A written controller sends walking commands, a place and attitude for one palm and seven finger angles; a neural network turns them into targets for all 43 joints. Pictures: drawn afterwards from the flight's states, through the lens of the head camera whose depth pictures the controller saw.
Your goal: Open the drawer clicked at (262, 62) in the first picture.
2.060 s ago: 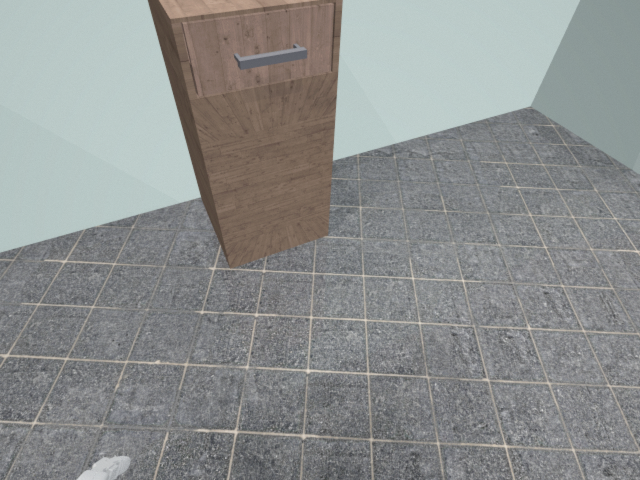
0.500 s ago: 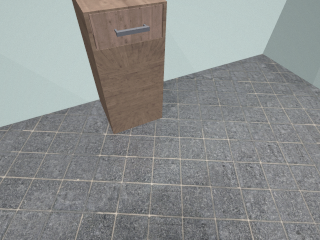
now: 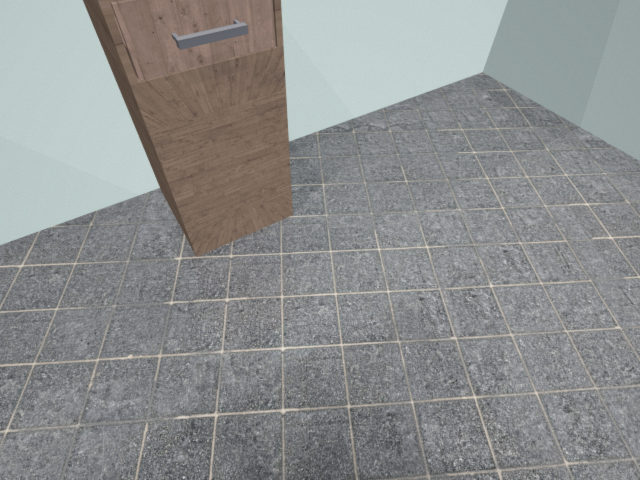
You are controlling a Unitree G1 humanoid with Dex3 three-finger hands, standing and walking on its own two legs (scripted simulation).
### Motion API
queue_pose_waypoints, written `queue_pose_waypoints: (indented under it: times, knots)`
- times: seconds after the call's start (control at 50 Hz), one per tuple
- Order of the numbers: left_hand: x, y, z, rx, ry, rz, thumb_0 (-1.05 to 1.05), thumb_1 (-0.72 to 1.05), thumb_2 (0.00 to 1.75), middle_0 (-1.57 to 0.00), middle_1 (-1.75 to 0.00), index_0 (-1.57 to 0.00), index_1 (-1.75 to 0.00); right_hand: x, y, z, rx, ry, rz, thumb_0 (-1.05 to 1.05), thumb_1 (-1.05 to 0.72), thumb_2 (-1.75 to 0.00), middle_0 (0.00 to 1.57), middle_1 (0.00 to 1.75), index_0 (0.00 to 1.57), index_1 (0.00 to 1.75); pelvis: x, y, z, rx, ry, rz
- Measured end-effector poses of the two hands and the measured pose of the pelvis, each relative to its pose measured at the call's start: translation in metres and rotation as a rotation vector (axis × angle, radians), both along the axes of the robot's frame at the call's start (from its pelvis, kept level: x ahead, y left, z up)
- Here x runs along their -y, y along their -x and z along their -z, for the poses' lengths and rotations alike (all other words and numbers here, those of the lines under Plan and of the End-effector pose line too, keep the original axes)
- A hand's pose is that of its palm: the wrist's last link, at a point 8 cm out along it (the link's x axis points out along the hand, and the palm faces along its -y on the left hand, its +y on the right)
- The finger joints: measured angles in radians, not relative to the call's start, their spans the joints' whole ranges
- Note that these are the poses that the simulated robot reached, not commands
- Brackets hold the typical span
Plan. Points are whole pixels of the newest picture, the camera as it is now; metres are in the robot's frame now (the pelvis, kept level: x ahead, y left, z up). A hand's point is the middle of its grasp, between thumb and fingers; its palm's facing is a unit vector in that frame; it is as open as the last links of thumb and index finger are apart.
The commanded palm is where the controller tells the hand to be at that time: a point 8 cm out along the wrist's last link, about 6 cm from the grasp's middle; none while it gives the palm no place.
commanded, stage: walk to a spot facing it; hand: left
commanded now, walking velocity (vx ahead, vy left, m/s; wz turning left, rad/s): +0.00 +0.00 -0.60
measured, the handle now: (209, 32) +1.06 +0.36 +0.05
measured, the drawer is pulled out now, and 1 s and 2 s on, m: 0.00 0.00 0.00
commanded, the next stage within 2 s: none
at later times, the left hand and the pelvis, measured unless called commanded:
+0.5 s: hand out of the picture +0.06 +0.20 -0.15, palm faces -0.12 -0.97 -0.20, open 7.4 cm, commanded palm none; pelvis +0.06 +0.01 +0.01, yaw -13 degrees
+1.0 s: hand (258, 310) +0.42 +0.15 -0.17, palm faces -0.52 -0.84 -0.13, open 7.4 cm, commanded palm none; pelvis +0.24 +0.04 +0.00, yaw -32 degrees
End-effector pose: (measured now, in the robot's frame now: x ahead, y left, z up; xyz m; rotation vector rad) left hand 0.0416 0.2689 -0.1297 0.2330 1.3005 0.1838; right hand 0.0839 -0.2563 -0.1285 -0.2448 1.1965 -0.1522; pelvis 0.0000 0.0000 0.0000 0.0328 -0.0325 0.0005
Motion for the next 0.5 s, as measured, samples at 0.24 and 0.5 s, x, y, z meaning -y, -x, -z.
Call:
queue_pose_waypoints:
  times: [0.24, 0.5]
  knots:
    - [0.051, 0.020, -0.009, -0.032, 0.034, 0.032, 0.01, 0.91, 0.90, -0.20, -0.30, -0.20, -0.30, 0.025, 0.036, 0.008, -0.043, -0.061, 0.106, 0.01, -0.91, -0.90, 0.20, 0.30, 0.20, 0.30, 0.024, -0.003, -0.005, -0.019, 0.014, 0.103]
    - [0.023, -0.025, -0.008, -0.089, 0.073, 0.110, 0.01, 0.90, 0.90, -0.20, -0.30, -0.21, -0.30, 0.011, -0.019, -0.025, 0.079, 0.008, 0.199, 0.01, -0.91, -0.90, 0.20, 0.30, 0.20, 0.30, -0.008, -0.057, -0.014, -0.069, 0.036, 0.228]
